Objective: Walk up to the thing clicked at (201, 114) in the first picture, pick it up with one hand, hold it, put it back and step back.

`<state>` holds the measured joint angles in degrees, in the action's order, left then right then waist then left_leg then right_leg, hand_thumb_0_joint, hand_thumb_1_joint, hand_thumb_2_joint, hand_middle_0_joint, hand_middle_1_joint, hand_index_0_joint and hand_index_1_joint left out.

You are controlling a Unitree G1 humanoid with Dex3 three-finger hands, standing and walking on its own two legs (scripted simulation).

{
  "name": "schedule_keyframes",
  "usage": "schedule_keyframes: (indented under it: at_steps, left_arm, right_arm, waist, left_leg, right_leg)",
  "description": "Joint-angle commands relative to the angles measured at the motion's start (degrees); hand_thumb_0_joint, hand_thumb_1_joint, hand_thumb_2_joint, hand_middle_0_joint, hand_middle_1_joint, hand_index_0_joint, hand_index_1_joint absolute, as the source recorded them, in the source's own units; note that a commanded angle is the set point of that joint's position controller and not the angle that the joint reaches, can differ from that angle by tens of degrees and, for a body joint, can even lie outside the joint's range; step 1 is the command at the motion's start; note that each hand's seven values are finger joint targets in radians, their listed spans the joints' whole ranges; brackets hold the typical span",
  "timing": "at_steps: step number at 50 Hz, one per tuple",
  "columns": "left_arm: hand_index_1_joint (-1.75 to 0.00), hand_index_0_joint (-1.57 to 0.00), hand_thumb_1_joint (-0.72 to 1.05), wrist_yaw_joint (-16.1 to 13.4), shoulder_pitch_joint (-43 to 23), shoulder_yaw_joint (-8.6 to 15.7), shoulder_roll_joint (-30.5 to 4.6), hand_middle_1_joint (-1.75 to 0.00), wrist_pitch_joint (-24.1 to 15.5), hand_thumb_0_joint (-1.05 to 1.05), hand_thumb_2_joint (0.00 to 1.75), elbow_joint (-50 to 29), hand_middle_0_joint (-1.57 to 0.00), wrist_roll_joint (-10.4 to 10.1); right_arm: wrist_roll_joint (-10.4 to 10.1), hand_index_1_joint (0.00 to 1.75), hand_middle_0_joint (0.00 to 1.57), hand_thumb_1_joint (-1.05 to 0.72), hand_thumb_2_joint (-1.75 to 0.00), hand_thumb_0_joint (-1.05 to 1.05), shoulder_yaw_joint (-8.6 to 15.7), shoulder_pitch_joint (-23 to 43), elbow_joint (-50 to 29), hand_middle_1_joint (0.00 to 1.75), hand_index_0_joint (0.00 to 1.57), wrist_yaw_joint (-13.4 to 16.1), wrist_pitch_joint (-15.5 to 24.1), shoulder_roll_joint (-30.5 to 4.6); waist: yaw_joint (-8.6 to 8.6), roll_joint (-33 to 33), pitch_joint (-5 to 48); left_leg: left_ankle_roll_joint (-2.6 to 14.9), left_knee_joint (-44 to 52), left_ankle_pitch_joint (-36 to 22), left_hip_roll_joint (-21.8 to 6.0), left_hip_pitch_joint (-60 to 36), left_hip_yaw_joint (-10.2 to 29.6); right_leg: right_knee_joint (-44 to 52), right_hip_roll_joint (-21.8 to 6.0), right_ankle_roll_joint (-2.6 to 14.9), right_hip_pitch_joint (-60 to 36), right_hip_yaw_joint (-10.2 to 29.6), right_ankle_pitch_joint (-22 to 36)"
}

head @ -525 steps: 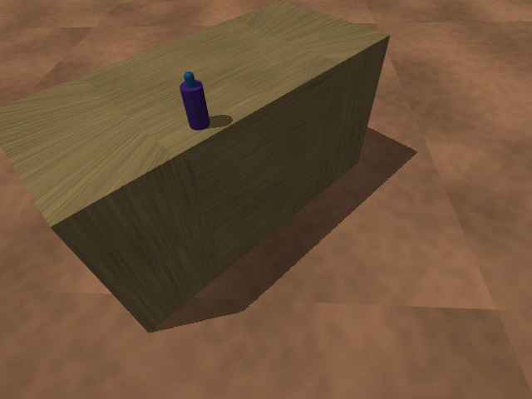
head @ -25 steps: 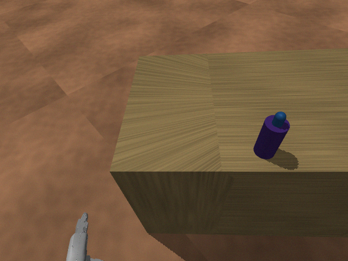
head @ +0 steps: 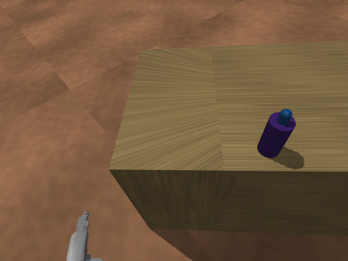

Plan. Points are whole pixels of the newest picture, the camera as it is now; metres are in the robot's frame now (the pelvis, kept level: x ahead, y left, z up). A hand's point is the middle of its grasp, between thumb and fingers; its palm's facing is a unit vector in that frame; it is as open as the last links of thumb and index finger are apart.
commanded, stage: go down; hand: right
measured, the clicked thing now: (276, 132) +0.42 -0.21 +0.03
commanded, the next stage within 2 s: approach in 1.06 s
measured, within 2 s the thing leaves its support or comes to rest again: neither
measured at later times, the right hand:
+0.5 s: hand out of the picture +0.33 -0.40 +0.13, palm faces +0.23 +0.97 +0.01, open 17.6 cm
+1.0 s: hand out of the picture +0.33 -0.40 +0.13, palm faces +0.26 +0.97 +0.01, open 17.6 cm
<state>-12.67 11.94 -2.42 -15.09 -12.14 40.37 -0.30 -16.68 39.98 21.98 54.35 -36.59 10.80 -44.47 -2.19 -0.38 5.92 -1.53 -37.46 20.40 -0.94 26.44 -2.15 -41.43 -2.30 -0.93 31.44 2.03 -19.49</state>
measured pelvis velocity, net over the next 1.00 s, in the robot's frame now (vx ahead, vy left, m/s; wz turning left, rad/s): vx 0.00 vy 0.00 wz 0.00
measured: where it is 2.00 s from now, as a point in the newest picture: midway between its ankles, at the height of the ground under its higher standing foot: outside the picture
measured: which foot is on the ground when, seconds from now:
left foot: down 0.00-1.00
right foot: down 0.00-1.00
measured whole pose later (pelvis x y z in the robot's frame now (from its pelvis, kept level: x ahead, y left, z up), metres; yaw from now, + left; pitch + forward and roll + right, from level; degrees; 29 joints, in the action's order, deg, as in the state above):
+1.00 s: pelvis +0.00 +0.00 -0.01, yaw +0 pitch +11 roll +2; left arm -11.7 15.6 -3.4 -15.4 -12.1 34.4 -0.1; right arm -14.8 42.4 24.5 53.4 -35.2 9.5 -45.4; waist -3.1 -1.0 6.9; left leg -1.3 -42.1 22.7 -0.6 30.0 -2.5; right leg -46.2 -2.6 -1.1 35.2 2.6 -21.7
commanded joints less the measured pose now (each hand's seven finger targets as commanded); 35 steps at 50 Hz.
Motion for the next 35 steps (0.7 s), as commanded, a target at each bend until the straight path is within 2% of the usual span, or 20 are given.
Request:
schedule_keyframes:
  at_steps: [1,3,4,5,6,8,12,14,17,20,21,22,24,26,27,28,30,32,33,35]
  left_arm:
    - [-0.06,-0.05,-0.57,-1.31,-3.42,2.51,-9.25,-0.06,-3.05,0.0,0.07,-9.8,-0.05,0.18]
    - [-0.06,-0.05,-0.57,-1.48,-1.23,3.9,-10.84,-0.06,-2.96,0.0,0.07,-11.49,-0.05,0.12]
    - [-0.06,-0.05,-0.56,-1.42,-0.78,3.49,-10.15,-0.06,-2.82,0.0,0.06,-10.63,-0.06,0.05]
    - [-0.06,-0.05,-0.56,-1.55,0.79,4.6,-10.99,-0.06,-2.86,0.0,0.06,-10.69,-0.06,0.07]
    - [-0.06,-0.05,-0.56,-1.42,1.63,4.69,-10.93,-0.06,-2.82,0.0,0.06,-9.79,-0.06,0.05]
    - [-0.06,-0.05,-0.56,-0.85,1.44,2.97,-8.5,-0.05,-2.72,0.0,0.06,-8.63,-0.05,0.09]
    - [-0.05,-0.05,-0.55,-0.4,-2.36,2.2,-7.96,-0.05,-3.4,0.0,0.06,-11.05,-0.05,0.17]
    - [-0.05,-0.05,-0.55,-0.62,-2.07,3.46,-9.75,-0.05,-3.65,0.0,0.06,-13.01,-0.05,0.09]
    - [-0.06,-0.05,-0.56,-0.41,-1.46,2.08,-9.42,-0.05,-3.55,0.0,0.06,-14.49,-0.05,0.11]
    - [-0.06,-0.05,-0.57,-0.93,0.04,4.36,-11.85,-0.06,-3.39,0.0,0.07,-14.78,-0.05,0.13]
    - [-0.06,-0.05,-0.57,-0.9,0.08,3.75,-11.4,-0.06,-3.31,0.0,0.07,-15.08,-0.05,0.22]
    - [-0.06,-0.05,-0.56,-0.95,0.98,4.47,-11.6,-0.06,-3.01,0.0,0.07,-14.14,-0.05,0.12]
    - [-0.06,-0.04,-0.56,-0.82,1.46,2.94,-9.55,-0.05,-2.73,0.0,0.07,-11.6,-0.05,0.16]
    - [-0.06,-0.05,-0.56,-0.68,1.58,2.39,-8.74,-0.05,-2.49,0.0,0.07,-11.11,-0.05,0.14]
    - [-0.05,-0.05,-0.55,-0.53,-0.54,1.93,-8.33,-0.05,-2.5,0.0,0.06,-12.18,-0.05,0.15]
    - [-0.05,-0.05,-0.56,-0.64,0.25,3.26,-9.23,-0.05,-2.49,0.0,0.06,-12.3,-0.05,0.13]
    - [-0.05,-0.05,-0.55,-0.49,-0.49,2.2,-8.46,-0.06,-2.75,0.0,0.06,-14.47,-0.05,0.02]
    - [-0.05,-0.05,-0.55,-0.52,1.32,2.83,-9.28,-0.05,-2.73,0.0,0.06,-12.5,-0.05,-0.08]
    - [-0.05,-0.05,-0.55,-0.28,-0.57,2.21,-8.82,-0.05,-3.01,0.0,0.05,-14.75,-0.05,-0.06]
    - [-0.05,-0.05,-0.55,-0.53,0.4,3.33,-9.97,-0.05,-3.23,0.0,0.06,-16.22,-0.05,-0.08]
  right_arm:
    - [-1.46,0.06,0.04,0.52,-0.08,0.0,3.23,16.69,-9.72,0.06,0.04,-0.47,3.62,-23.89]
    - [-1.11,0.06,0.04,0.53,-0.08,0.0,3.45,18.15,-9.78,0.06,0.04,-0.17,3.48,-25.0]
    - [-0.71,0.06,0.04,0.52,-0.08,0.0,3.35,18.74,-11.44,0.06,0.04,0.13,3.43,-25.58]
    - [-0.77,0.06,0.04,0.52,-0.08,0.0,2.92,18.05,-9.54,0.06,0.04,0.15,3.05,-24.91]
    - [-0.84,0.06,0.03,0.55,-0.08,0.0,3.77,18.84,-10.23,0.06,0.04,0.51,3.02,-26.25]
    - [-0.34,0.06,0.04,0.55,-0.08,0.0,3.58,19.14,-10.84,0.06,0.04,0.76,2.74,-26.25]
    - [0.05,0.06,0.03,0.57,-0.08,0.0,2.59,18.95,-9.15,0.06,0.04,0.73,2.58,-25.25]
    - [-0.44,0.06,0.03,0.6,-0.07,0.0,2.68,17.37,-8.22,0.06,0.04,0.4,2.45,-24.47]
    - [-1.03,0.06,0.03,0.58,-0.07,0.0,2.49,16.77,-8.47,0.06,0.04,-0.25,2.75,-23.54]
    - [-1.13,0.06,0.04,0.57,-0.07,0.0,4.97,18.7,-11.77,0.06,0.04,0.47,3.48,-27.18]
    - [-1.28,0.05,0.04,0.55,-0.07,0.0,5.54,20.97,-14.64,0.05,0.05,0.84,3.98,-28.72]
    - [-1.13,0.06,0.04,0.56,-0.07,0.0,5.68,19.86,-14.03,0.06,0.05,1.23,3.78,-28.4]
    - [-0.46,0.06,0.04,0.56,-0.07,0.0,4.58,18.23,-12.44,0.06,0.05,1.58,3.33,-26.74]
    - [0.09,0.05,0.05,0.52,-0.07,0.0,4.9,17.66,-12.53,0.05,0.05,2.08,2.79,-27.34]
    - [0.31,0.06,0.05,0.54,-0.07,0.0,4.75,20.47,-15.99,0.06,0.05,2.23,2.98,-28.17]
    - [0.45,0.06,0.05,0.52,-0.08,0.0,5.04,20.05,-14.27,0.06,0.05,2.17,2.38,-28.17]
    - [0.17,0.06,0.04,0.54,-0.08,0.0,3.46,20.05,-12.9,0.06,0.04,1.76,1.55,-25.44]
    - [-0.3,0.06,0.04,0.56,-0.08,0.0,2.43,16.42,-7.03,0.06,0.04,0.87,0.52,-23.22]
    - [-0.19,0.06,0.04,0.56,-0.08,0.0,2.27,17.99,-8.22,0.06,0.04,0.53,0.79,-23.67]
    - [-0.03,0.06,0.03,0.59,-0.09,0.0,2.18,17.24,-6.83,0.06,0.04,-0.04,0.7,-24.07]
  waist:
    - [0.2,8.89,17.3]
    - [-0.94,7.77,17.42]
    - [-0.24,8.92,16.35]
    - [-1.24,7.67,16.05]
    - [-0.82,8.2,14.2]
    - [0.05,10.89,13.72]
    - [-0.23,10.33,9.82]
    - [-0.33,9.02,11.73]
    - [0.32,10.05,17.22]
    - [0.41,10.6,22.69]
    - [0.76,12.14,21.86]
    - [0.98,12.38,21.43]
    - [0.94,12.82,17.34]
    - [1.32,13.58,14.59]
    - [1.57,15.04,14.86]
    - [0.52,14.21,15.72]
    - [-0.11,12.13,14.76]
    - [-0.91,8.14,11.37]
    - [-0.95,8.46,11.54]
    - [-1.13,7.07,13.61]
  left_leg:
    - [2.02,2.75,-17.43,1.72,-2.46,-0.12]
    - [1.97,3.12,-16.79,1.65,-2.55,0.06]
    - [2.02,3.25,-16.2,1.42,-2.44,0.28]
    - [1.8,3.39,-16.53,1.31,-2.13,0.53]
    - [1.93,3.22,-15.42,1.55,-1.34,-0.08]
    - [2.2,2.88,-14.36,1.59,-0.16,-0.06]
    - [2.33,3.18,-8.83,1.53,1.55,0.09]
    - [2.3,3.01,-8.3,1.75,1.59,-0.16]
    - [2.35,1.24,-12.65,2.07,0.33,-0.68]
    - [2.18,0.14,-16.29,2.13,-0.19,-0.64]
    - [2.19,0.27,-16.05,2.07,-0.32,-0.67]
    - [2.21,0.36,-16.21,1.95,-0.32,-0.43]
    - [2.48,0.45,-13.4,2.39,1.41,-0.82]
    - [2.76,1.03,-11.27,2.44,1.33,-0.94]
    - [2.85,1.16,-10.45,2.36,1.14,-0.74]
    - [2.8,1.35,-11.45,2.28,0.95,-0.42]
    - [2.56,1.35,-12.73,2.2,0.03,-0.48]
    - [2.16,1.31,-13.53,2.2,1.15,-0.63]
    - [2.06,1.3,-13.61,1.9,0.84,-0.36]
    - [1.95,1.1,-14.18,1.91,0.66,-0.42]
  right_leg:
    - [3.28,1.44,1.85,-14.38,0.58,23.33]
    - [3.66,1.64,2.26,-14.28,0.35,19.9]
    - [3.98,2.01,2.36,-13.29,0.03,17.79]
    - [3.74,2.04,2.48,-13.41,-0.05,17.19]
    - [4.09,1.94,2.39,-12.31,0.13,16.38]
    - [4.16,1.84,2.0,-11.75,0.17,16.63]
    - [4.97,1.54,2.19,-7.46,0.34,8.29]
    - [4.95,1.28,2.18,-8.46,0.59,7.9]
    - [3.07,1.22,1.62,-11.64,0.97,16.57]
    - [1.02,1.02,1.29,-15.7,1.22,24.71]
    - [0.85,1.13,1.19,-15.61,1.17,25.02]
    - [0.88,1.27,1.31,-15.58,0.89,24.55]
    - [2.07,0.95,0.95,-13.27,1.14,22.45]
    - [3.33,0.81,1.04,-11.48,0.95,18.53]
    - [3.7,0.82,0.95,-10.95,1.0,17.21]
    - [3.4,0.92,1.06,-11.5,0.76,17.1]
    - [3.15,0.99,1.32,-11.13,0.55,16.67]
    - [2.81,1.05,1.84,-8.81,0.58,16.55]
    - [2.54,1.24,2.1,-8.16,0.47,15.22]
    - [2.18,1.25,2.18,-9.2,0.59,15.79]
